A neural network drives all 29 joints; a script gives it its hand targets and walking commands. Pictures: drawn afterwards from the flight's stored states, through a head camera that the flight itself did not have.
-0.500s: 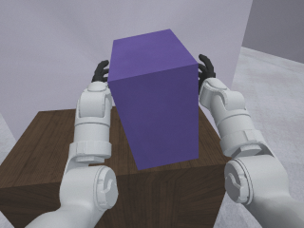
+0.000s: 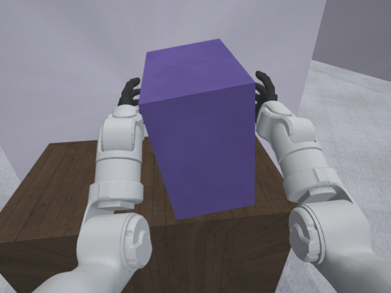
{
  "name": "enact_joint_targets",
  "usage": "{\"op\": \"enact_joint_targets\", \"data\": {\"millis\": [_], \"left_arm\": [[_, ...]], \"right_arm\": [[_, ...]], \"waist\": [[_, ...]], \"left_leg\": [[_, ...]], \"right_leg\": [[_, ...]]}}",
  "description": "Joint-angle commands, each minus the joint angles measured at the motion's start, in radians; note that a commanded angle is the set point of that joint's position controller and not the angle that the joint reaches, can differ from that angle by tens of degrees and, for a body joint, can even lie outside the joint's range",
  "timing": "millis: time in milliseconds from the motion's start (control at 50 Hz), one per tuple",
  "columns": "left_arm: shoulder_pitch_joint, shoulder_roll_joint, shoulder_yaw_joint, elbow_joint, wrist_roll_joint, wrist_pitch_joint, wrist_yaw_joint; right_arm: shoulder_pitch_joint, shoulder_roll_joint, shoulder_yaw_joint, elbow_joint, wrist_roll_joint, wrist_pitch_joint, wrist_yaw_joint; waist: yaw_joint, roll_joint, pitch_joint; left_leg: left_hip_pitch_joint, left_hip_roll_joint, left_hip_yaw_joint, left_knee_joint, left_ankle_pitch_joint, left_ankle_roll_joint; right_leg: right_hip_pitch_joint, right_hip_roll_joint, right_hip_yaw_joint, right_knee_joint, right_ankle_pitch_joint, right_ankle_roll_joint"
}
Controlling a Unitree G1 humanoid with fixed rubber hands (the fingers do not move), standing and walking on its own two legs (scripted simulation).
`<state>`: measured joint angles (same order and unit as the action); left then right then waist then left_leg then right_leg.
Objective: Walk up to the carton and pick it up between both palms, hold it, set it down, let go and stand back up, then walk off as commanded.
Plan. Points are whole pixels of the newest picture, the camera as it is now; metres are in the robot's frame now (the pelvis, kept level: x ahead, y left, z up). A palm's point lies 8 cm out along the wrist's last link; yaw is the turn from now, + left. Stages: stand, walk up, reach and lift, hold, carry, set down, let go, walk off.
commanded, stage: hold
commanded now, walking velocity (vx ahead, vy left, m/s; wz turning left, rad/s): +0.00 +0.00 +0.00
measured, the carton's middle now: (198, 125) +0.42 +0.01 +0.22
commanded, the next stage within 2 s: set down in 1.50 s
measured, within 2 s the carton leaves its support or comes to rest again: neither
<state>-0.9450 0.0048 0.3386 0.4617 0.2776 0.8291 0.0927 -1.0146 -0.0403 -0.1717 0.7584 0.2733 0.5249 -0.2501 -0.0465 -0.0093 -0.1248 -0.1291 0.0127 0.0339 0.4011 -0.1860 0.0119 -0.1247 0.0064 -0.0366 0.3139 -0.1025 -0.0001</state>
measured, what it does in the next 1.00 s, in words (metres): stands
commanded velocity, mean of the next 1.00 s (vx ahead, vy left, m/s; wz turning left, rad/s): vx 0.00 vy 0.00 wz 0.00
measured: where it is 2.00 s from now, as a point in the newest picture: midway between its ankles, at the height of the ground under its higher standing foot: outside the picture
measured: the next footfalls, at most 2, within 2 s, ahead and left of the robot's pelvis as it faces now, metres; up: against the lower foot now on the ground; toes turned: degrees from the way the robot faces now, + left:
none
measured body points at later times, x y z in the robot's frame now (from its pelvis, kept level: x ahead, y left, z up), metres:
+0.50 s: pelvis +0.00 +0.00 +0.00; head -0.09 +0.01 +0.44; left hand +0.38 +0.15 +0.28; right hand +0.39 -0.12 +0.28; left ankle +0.03 +0.10 -0.75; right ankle +0.05 -0.12 -0.75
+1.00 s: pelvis +0.00 +0.00 +0.00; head -0.08 +0.01 +0.44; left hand +0.39 +0.15 +0.27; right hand +0.39 -0.12 +0.27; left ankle +0.03 +0.10 -0.75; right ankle +0.05 -0.12 -0.75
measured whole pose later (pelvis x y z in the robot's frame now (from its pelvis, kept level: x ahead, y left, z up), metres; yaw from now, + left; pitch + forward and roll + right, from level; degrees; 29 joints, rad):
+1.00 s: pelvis +0.00 +0.00 +0.00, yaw +0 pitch -5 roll -1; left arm -0.95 0.00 0.34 0.45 0.28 0.84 0.09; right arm -1.01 -0.04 -0.17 0.74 0.29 0.54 -0.26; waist -0.05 -0.01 -0.12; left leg -0.13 0.01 0.03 0.40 -0.18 0.01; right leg -0.12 0.01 -0.04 0.31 -0.10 0.00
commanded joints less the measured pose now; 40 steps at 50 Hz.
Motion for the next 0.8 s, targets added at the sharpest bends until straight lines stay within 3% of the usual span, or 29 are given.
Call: {"op": "enact_joint_targets", "data": {"millis": [0, 40, 60, 80, 120, 140, 160, 180, 220, 240, 260, 280, 320, 340, 360, 400, 440, 460, 480, 500, 540, 580, 600, 620, 680, 700, 720, 740, 780], "left_arm": [[-0.797, -0.631, -0.386, -0.135, -0.187, -0.07, -0.179], [-0.809, -0.655, -0.42, -0.14, -0.197, -0.071, -0.178], [-0.773, -0.647, -0.409, -0.15, -0.196, -0.065, -0.176], [-0.774, -0.618, -0.397, -0.144, -0.18, -0.066, -0.177], [-0.8, -0.638, -0.431, -0.172, -0.208, -0.075, -0.175], [-0.811, -0.656, -0.431, -0.218, -0.218, -0.074, -0.175], [-0.815, -0.643, -0.435, -0.192, -0.223, -0.073, -0.17], [-0.845, -0.665, -0.458, -0.234, -0.234, -0.079, -0.166], [-0.782, -0.641, -0.429, -0.189, -0.202, -0.064, -0.166], [-0.784, -0.613, -0.408, -0.163, -0.199, -0.061, -0.171], [-0.769, -0.626, -0.41, -0.14, -0.195, -0.055, -0.18], [-0.789, -0.655, -0.431, -0.184, -0.193, -0.059, -0.182], [-0.777, -0.661, -0.432, -0.142, -0.207, -0.056, -0.176], [-0.807, -0.651, -0.424, -0.184, -0.213, -0.065, -0.174], [-0.82, -0.639, -0.418, -0.145, -0.206, -0.066, -0.17], [-0.805, -0.643, -0.424, -0.177, -0.199, -0.062, -0.167], [-0.804, -0.649, -0.403, -0.135, -0.198, -0.064, -0.173], [-0.755, -0.625, -0.369, -0.097, -0.175, -0.053, -0.176], [-0.75, -0.644, -0.375, -0.1, -0.173, -0.047, -0.184], [-0.812, -0.636, -0.389, -0.114, -0.191, -0.064, -0.183], [-0.811, -0.618, -0.363, -0.106, -0.164, -0.068, -0.179], [-0.797, -0.646, -0.396, -0.105, -0.184, -0.067, -0.178], [-0.829, -0.648, -0.415, -0.167, -0.206, -0.077, -0.171], [-0.805, -0.663, -0.416, -0.187, -0.198, -0.072, -0.166], [-0.807, -0.641, -0.418, -0.161, -0.193, -0.069, -0.168], [-0.793, -0.631, -0.43, -0.183, -0.209, -0.074, -0.169], [-0.778, -0.637, -0.433, -0.152, -0.197, -0.073, -0.167], [-0.78, -0.641, -0.418, -0.169, -0.197, -0.069, -0.172], [-0.805, -0.645, -0.439, -0.196, -0.21, -0.068, -0.176]], "right_arm": [[-0.858, 0.593, 0.352, -0.237, 0.137, -0.01, 0.089], [-0.883, 0.59, 0.363, -0.28, 0.147, -0.023, 0.099], [-0.888, 0.583, 0.375, -0.314, 0.148, -0.019, 0.089], [-0.864, 0.588, 0.376, -0.255, 0.156, -0.01, 0.088], [-0.876, 0.615, 0.373, -0.312, 0.148, -0.014, 0.082], [-0.862, 0.621, 0.393, -0.331, 0.164, -0.016, 0.083], [-0.894, 0.595, 0.398, -0.338, 0.16, -0.016, 0.084], [-0.913, 0.626, 0.416, -0.372, 0.173, -0.023, 0.084], [-0.858, 0.612, 0.406, -0.31, 0.171, -0.005, 0.077], [-0.853, 0.596, 0.385, -0.296, 0.155, 0.003, 0.078], [-0.831, 0.58, 0.359, -0.256, 0.155, 0.009, 0.076], [-0.828, 0.596, 0.373, -0.28, 0.161, 0.003, 0.079], [-0.918, 0.594, 0.381, -0.374, 0.166, -0.012, 0.081], [-0.885, 0.597, 0.38, -0.324, 0.157, -0.007, 0.081], [-0.933, 0.594, 0.379, -0.327, 0.165, -0.011, 0.085], [-0.902, 0.602, 0.392, -0.334, 0.169, -0.01, 0.084], [-0.891, 0.6, 0.36, -0.274, 0.153, -0.003, 0.087], [-0.925, 0.574, 0.359, -0.295, 0.145, -0.008, 0.093], [-0.849, 0.555, 0.346, -0.228, 0.145, 0.004, 0.09], [-0.909, 0.591, 0.35, -0.28, 0.137, -0.008, 0.095], [-0.875, 0.592, 0.342, -0.214, 0.123, -0.003, 0.103], [-0.905, 0.581, 0.339, -0.256, 0.135, -0.019, 0.102], [-0.915, 0.604, 0.377, -0.317, 0.15, -0.023, 0.105], [-0.869, 0.592, 0.385, -0.288, 0.154, -0.011, 0.099], [-0.865, 0.597, 0.368, -0.277, 0.155, -0.015, 0.094], [-0.905, 0.613, 0.4, -0.334, 0.174, -0.019, 0.093], [-0.871, 0.588, 0.366, -0.275, 0.149, -0.016, 0.091], [-0.86, 0.6, 0.373, -0.297, 0.166, -0.016, 0.086], [-0.863, 0.594, 0.372, -0.301, 0.16, -0.009, 0.08]], "waist": [[-0.076, 0.074, -0.33], [-0.079, 0.106, -0.365], [-0.086, 0.085, -0.375], [-0.063, 0.089, -0.34], [-0.092, 0.087, -0.381], [-0.09, 0.087, -0.426], [-0.083, 0.083, -0.408], [-0.077, 0.096, -0.45], [-0.069, 0.089, -0.372], [-0.078, 0.075, -0.336], [-0.101, 0.088, -0.311], [-0.099, 0.115, -0.344], [-0.089, 0.078, -0.376], [-0.08, 0.082, -0.384], [-0.069, 0.102, -0.372], [-0.081, 0.091, -0.397], [-0.075, 0.089, -0.308], [-0.054, 0.068, -0.319], [-0.082, 0.094, -0.263], [-0.074, 0.076, -0.306], [-0.062, 0.077, -0.29], [-0.069, 0.11, -0.322], [-0.06, 0.094, -0.387], [-0.079, 0.094, -0.404], [-0.079, 0.091, -0.364], [-0.059, 0.073, -0.411], [-0.082, 0.099, -0.37], [-0.073, 0.107, -0.391], [-0.099, 0.082, -0.37]], "left_leg": [[0.041, -0.034, -0.071, -0.104, 0.082, -0.048], [0.056, -0.035, -0.074, -0.096, 0.098, -0.054], [0.058, -0.035, -0.074, -0.08, 0.145, -0.053], [0.058, -0.037, -0.069, -0.083, 0.131, -0.052], [0.08, -0.048, -0.067, -0.076, 0.122, -0.055], [0.09, -0.048, -0.065, -0.067, 0.181, -0.056], [0.09, -0.041, -0.072, -0.075, 0.145, -0.053], [0.084, -0.043, -0.077, -0.07, 0.179, -0.06], [0.081, -0.049, -0.071, -0.061, 0.191, -0.059], [0.074, -0.045, -0.073, -0.075, 0.151, -0.049], [0.055, -0.042, -0.069, -0.084, 0.125, -0.065], [0.056, -0.039, -0.071, -0.083, 0.136, -0.068], [0.058, -0.041, -0.072, -0.075, 0.133, -0.057], [0.076, -0.037, -0.071, -0.079, 0.141, -0.057], [0.06, -0.04, -0.068, -0.076, 0.117, -0.056], [0.053, -0.042, -0.081, -0.079, 0.126, -0.06], [0.015, -0.032, -0.081, -0.099, 0.078, -0.056], [0.024, -0.032, -0.075, -0.102, 0.075, -0.045], [0.002, -0.02, -0.079, -0.121, 0.031, -0.048], [-0.005, -0.032, -0.069, -0.119, 0.007, -0.05], [-0.016, -0.028, -0.069, -0.128, -0.011, -0.039], [-0.001, -0.026, -0.073, -0.112, 0.038, -0.055], [0.031, -0.033, -0.076, -0.097, 0.096, -0.052], [0.078, -0.034, -0.075, -0.088, 0.165, -0.062], [0.054, -0.04, -0.073, -0.082, 0.122, -0.061], [0.076, -0.04, -0.072, -0.066, 0.159, -0.049], [0.069, -0.038, -0.084, -0.073, 0.151, -0.063], [0.067, -0.045, -0.064, -0.067, 0.153, -0.062], [0.08, -0.045, -0.071, -0.07, 0.162, -0.066]], "right_leg": [[0.254, 0.072, 0.03, -0.049, 0.066, 0.006], [0.22, 0.066, 0.028, -0.039, 0.072, 0.006], [0.252, 0.069, 0.029, -0.04, 0.125, 0.003], [0.234, 0.069, 0.032, -0.046, 0.105, 0.005], [0.225, 0.066, 0.025, -0.043, 0.1, 0.011], [0.271, 0.072, 0.028, -0.031, 0.164, 0.008], [0.244, 0.077, 0.026, -0.038, 0.101, 0.007], [0.259, 0.083, 0.021, -0.026, 0.13, 0.005], [0.247, 0.077, 0.027, -0.032, 0.149, 0.007], [0.224, 0.069, 0.033, -0.044, 0.111, 0.008], [0.249, 0.065, 0.035, -0.047, 0.115, 0.003], [0.271, 0.07, 0.032, -0.032, 0.135, 0.0], [0.267, 0.071, 0.019, -0.031, 0.125, 0.009], [0.251, 0.077, 0.024, -0.037, 0.102, 0.003], [0.226, 0.072, 0.027, -0.039, 0.081, 0.003], [0.258, 0.079, 0.019, -0.03, 0.107, 0.006], [0.226, 0.072, 0.027, -0.039, 0.077, 0.003], [0.227, 0.075, 0.021, -0.042, 0.056, 0.003], [0.227, 0.078, 0.028, -0.041, 0.051, -0.001], [0.243, 0.07, 0.02, -0.043, 0.025, 0.005], [0.242, 0.068, 0.019, -0.035, 0.015, 0.006], [0.252, 0.067, 0.028, -0.032, 0.051, 0.001], [0.266, 0.078, 0.023, -0.023, 0.089, 0.006], [0.272, 0.085, 0.017, -0.019, 0.137, 0.006], [0.241, 0.076, 0.027, -0.044, 0.088, 0.0], [0.248, 0.076, 0.031, -0.036, 0.128, 0.004], [0.239, 0.079, 0.023, -0.033, 0.114, -0.002], [0.263, 0.07, 0.036, -0.035, 0.128, 0.001], [0.245, 0.076, 0.02, -0.033, 0.123, 0.005]]}}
